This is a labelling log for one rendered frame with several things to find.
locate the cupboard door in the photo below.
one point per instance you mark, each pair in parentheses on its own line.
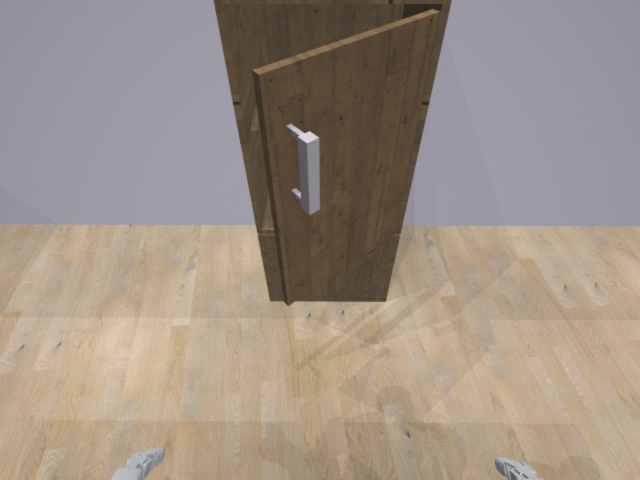
(362,97)

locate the robot right hand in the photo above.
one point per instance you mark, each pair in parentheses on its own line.
(514,470)

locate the robot left hand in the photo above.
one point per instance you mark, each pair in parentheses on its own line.
(140,464)

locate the handle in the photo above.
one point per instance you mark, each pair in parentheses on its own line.
(309,168)

